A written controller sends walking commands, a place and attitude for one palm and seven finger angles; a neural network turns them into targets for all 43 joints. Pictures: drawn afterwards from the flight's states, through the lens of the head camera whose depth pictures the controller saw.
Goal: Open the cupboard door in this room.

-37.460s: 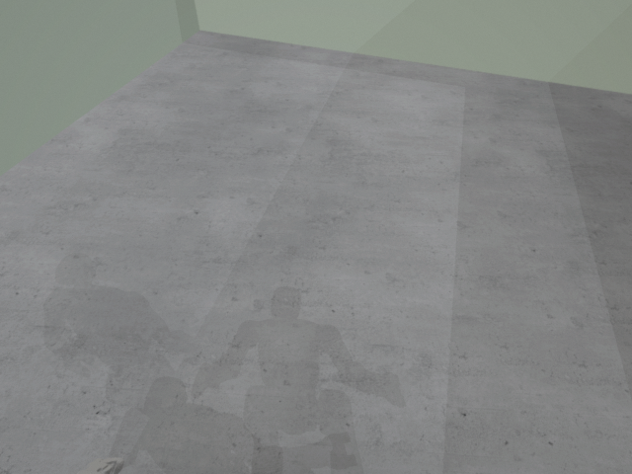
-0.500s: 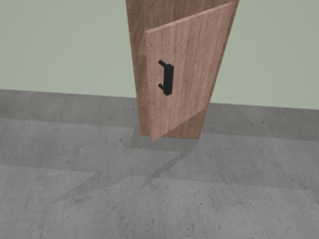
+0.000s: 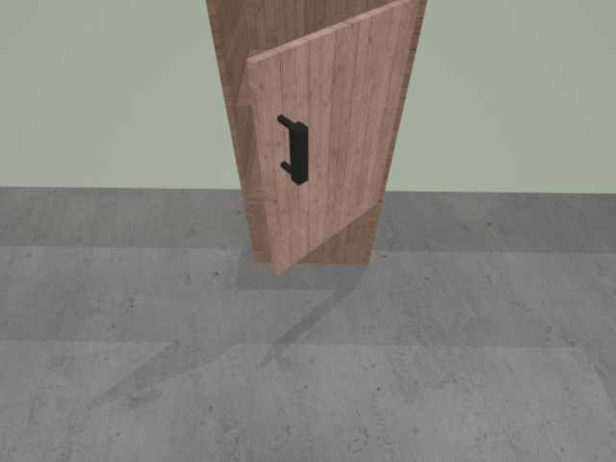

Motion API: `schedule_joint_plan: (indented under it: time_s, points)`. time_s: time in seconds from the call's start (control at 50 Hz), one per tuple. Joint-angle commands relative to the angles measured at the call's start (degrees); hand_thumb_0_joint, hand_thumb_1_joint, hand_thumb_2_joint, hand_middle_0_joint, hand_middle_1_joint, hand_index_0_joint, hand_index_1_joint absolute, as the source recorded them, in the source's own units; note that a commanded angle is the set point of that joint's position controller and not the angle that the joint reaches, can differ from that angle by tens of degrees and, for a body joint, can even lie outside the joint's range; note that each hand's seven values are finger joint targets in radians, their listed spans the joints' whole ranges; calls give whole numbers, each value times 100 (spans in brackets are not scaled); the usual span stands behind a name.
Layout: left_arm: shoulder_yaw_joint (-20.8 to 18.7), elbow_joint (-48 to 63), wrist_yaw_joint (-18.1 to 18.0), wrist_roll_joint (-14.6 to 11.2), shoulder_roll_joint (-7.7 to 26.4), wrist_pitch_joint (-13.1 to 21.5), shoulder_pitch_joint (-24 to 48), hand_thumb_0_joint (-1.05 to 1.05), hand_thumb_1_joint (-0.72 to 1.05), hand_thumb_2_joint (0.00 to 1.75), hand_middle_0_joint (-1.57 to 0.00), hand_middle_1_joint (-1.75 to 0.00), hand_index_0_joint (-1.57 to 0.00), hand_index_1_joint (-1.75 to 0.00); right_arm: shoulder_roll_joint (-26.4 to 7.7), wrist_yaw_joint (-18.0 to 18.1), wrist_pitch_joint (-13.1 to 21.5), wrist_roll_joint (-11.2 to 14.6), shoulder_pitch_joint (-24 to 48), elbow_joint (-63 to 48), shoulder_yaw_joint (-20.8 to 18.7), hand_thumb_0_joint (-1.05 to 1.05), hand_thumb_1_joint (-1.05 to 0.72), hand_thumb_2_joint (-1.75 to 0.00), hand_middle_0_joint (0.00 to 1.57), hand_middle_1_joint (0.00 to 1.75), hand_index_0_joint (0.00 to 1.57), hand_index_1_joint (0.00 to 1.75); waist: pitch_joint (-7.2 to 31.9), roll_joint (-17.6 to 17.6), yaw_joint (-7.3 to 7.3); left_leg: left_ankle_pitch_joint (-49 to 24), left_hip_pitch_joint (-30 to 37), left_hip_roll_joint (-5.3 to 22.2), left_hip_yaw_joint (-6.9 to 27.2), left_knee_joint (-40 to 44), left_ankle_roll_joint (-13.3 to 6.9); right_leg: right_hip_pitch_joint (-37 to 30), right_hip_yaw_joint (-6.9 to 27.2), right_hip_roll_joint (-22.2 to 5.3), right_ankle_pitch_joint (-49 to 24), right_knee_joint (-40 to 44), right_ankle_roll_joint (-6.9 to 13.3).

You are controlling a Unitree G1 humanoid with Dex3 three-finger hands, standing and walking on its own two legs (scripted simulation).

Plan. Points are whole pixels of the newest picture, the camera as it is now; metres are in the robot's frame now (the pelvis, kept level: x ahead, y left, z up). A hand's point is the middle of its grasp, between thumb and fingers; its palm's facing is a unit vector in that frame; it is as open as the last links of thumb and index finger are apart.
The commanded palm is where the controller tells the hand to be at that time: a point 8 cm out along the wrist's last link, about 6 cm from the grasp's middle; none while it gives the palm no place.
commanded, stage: walk to a spot facing it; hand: left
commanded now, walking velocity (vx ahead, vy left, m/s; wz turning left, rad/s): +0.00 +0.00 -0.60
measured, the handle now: (291, 149) +0.63 +0.08 +0.03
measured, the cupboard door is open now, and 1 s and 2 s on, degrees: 43 43 43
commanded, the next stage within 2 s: none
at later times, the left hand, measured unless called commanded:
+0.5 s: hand out of the picture +0.07 +0.16 -0.16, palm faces -0.17 -0.94 -0.28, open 7.4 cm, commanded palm none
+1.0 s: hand (236, 426) +0.20 +0.13 -0.17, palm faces -0.48 -0.83 -0.27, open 7.4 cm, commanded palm none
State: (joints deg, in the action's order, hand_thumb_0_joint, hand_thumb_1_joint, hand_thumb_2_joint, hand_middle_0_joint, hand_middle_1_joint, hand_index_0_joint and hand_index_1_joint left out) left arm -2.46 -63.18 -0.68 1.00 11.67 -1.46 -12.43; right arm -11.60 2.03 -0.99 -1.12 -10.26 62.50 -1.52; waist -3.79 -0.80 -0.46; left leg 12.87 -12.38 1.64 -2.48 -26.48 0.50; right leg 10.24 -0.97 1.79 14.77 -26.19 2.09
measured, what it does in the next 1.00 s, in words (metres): steps on the spot, turning right: left foot, then right foot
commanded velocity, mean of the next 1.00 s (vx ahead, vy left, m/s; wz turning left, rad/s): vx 0.00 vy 0.00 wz -0.60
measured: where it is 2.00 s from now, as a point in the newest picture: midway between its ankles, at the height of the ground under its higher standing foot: outside the picture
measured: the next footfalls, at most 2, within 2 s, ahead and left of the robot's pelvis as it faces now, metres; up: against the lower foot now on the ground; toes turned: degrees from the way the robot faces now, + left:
left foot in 0.74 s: +0.08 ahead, +0.12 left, +0.00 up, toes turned -25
right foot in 1.00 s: -0.01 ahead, -0.16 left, +0.00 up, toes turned -33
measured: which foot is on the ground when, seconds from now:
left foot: down 0.00-0.24, up 0.26-0.72, down 0.74-1.00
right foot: down 0.00-0.72, up 0.74-0.98, down 1.00-1.00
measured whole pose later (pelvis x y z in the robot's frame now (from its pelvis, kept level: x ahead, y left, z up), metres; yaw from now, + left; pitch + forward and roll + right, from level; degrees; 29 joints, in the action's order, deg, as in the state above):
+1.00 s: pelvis +0.00 -0.02 -0.02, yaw -31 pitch +1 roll +0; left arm -4.7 -49.7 2.7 1.3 16.3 -2.1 -10.3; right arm -13.5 1.4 -1.4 -1.5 -13.3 50.7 -2.4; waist -5.5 -0.4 -0.8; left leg 22.6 -14.6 7.4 -4.1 -37.5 4.0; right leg 20.2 -1.8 -0.9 14.7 -35.7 0.0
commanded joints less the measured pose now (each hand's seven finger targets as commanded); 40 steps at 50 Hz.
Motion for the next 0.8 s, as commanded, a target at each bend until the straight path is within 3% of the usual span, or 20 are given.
schedule_joint_plan:
  time_s: [0.0,0.04,0.08,0.1,0.14,0.18,0.2,0.22,0.24,0.26,0.32,0.38,0.52,0.6,0.66,0.68,0.7,0.72,0.74,0.78]
  points:
    - [-268,557,6,-4,817,-36,-89,0,90,90,-20,-30,-20,-30,-751,101,15,-22,-431,-373,-223,0,-90,-90,20,30,20,30,181,-125,124,-526,215,744,380,201,-207,599,799,-664,-1145,-43,138]
    - [-285,688,35,9,744,-45,-81,0,90,90,-20,-30,-20,-30,-861,111,29,-30,-452,-465,-279,0,-90,-90,20,30,20,30,234,-414,110,-498,301,1042,615,363,-373,816,673,-429,-901,-437,47]
    - [-294,821,76,15,633,-84,-68,0,90,90,-20,-30,-20,-30,-1026,123,42,-45,-493,-555,-332,0,-90,-90,20,30,20,30,227,-796,86,-229,136,1553,1081,763,-692,982,410,-148,56,-1262,-37]
    - [-301,886,100,22,573,-109,-31,0,90,90,-20,-30,-20,-30,-1070,119,66,-59,-492,-602,-363,0,-90,-90,20,30,20,30,228,-1033,78,-380,113,1818,1193,944,-875,1097,199,-104,902,-1807,-95]
    - [-315,989,135,22,487,-124,-34,0,90,90,-20,-30,-20,-30,-1071,111,92,-87,-400,-713,-368,0,-90,-90,20,30,20,30,310,-1019,9,-948,23,1981,1052,825,-1029,989,114,-232,1410,-2085,-114]
    - [-344,910,151,17,469,-74,-442,0,90,90,-20,-30,-20,-30,-1050,108,80,-74,-158,-822,-362,0,-90,-90,20,30,20,30,383,-598,-234,-1375,-310,1604,393,-12,-685,246,31,-246,510,-981,-100]
    - [-403,854,119,44,730,-27,-770,0,90,90,-20,-30,-20,-30,-934,96,41,-22,20,-935,-365,0,-90,-90,20,30,20,30,357,228,-390,-563,-775,1016,-47,-961,-281,-147,790,-588,-739,108,50]
    - [-514,848,29,107,1351,32,-786,0,90,90,-20,-30,-20,-30,-502,40,15,43,10,-1118,-322,0,-90,-90,20,30,20,30,321,2066,-313,1492,-1851,93,-726,-2155,179,-571,2625,-1973,-1653,883,562]
    - [-525,878,-12,24,1414,13,-875,0,90,90,-20,-30,-20,-30,-691,29,-66,30,234,-1137,-347,0,-90,-90,20,30,20,30,230,1544,-506,2126,-1885,61,-22,-3291,167,-142,3022,-2232,-1433,1081,1009]
    - [-514,945,-58,37,1240,6,-582,0,90,90,-20,-30,-20,-30,-638,23,-86,22,357,-1118,-374,0,-90,-90,20,30,20,30,34,1197,-305,1781,-2115,124,351,-3781,143,1,2960,-1924,-1365,969,1097]
    - [-463,1104,-110,23,988,77,-262,0,90,90,-20,-30,-20,-30,-499,-14,-61,22,217,-1090,-328,0,-90,-90,20,30,20,30,412,566,-76,1140,-2054,216,414,-3782,250,-344,2342,-1518,-2131,599,993]
    - [-471,1104,-104,23,1025,95,-439,0,90,90,-20,-30,-20,-30,-435,-3,-84,38,317,-1152,-305,0,-90,-90,20,30,20,30,615,586,-133,1072,-1920,107,361,-3352,302,-607,2249,-1341,-2489,534,938]
    - [-524,1172,-72,63,1118,59,-624,0,90,90,-20,-30,-20,-30,-477,19,-31,84,690,-1437,-310,0,-90,-90,20,30,20,30,632,724,-249,1203,-1738,-62,436,-2575,271,-680,2774,-1221,-2506,487,974]
    - [-564,1268,-68,66,1184,40,-464,0,90,90,-20,-30,-20,-30,-470,40,28,128,596,-1521,-289,0,-90,-90,20,30,20,30,778,867,-150,1170,-1266,-173,511,-1686,194,-508,3000,-1112,-2849,308,934]
    - [-523,1388,-46,9,1096,1,-60,0,90,90,-20,-30,-20,-30,-574,89,100,137,-89,-1352,-295,0,-90,-90,20,30,20,30,920,689,223,140,406,-85,530,132,116,562,2708,-697,-2174,-101,408]
    - [-466,1488,-14,-40,839,-9,-53,0,90,90,-20,-30,-20,-30,-970,124,158,84,-282,-1312,-346,0,-90,-90,20,30,20,30,911,-246,292,224,1265,816,1470,797,-180,1677,2184,-100,-776,-611,94]
    - [-387,1639,86,-67,614,10,-115,0,90,90,-20,-30,-20,-30,-1478,130,164,-15,-324,-1413,-433,0,-90,-90,20,30,20,30,779,-1776,226,-304,1504,2301,2846,1243,-872,2568,1004,443,1754,-1897,-262]
    - [-414,1802,130,5,808,56,51,0,90,90,-20,-30,-20,-30,-1524,147,126,-27,-306,-1549,-418,0,-90,-90,20,30,20,30,579,-1166,205,-617,823,2798,2976,1104,-1336,2497,575,49,2002,-2833,-428]
    - [-431,1768,182,91,793,48,206,0,90,90,-20,-30,-20,-30,-1420,145,169,-112,-302,-1526,-386,0,-90,-90,20,30,20,30,482,-766,216,-1564,642,2532,2788,957,-1409,2594,490,28,1864,-3557,-481]
    - [-417,1647,228,26,716,-2,214,0,90,90,-20,-30,-20,-30,-1102,126,164,-107,-111,-1538,-293,0,-90,-90,20,30,20,30,412,-1218,33,-2992,489,1772,1314,507,-1025,2444,317,-189,1466,-3937,-545]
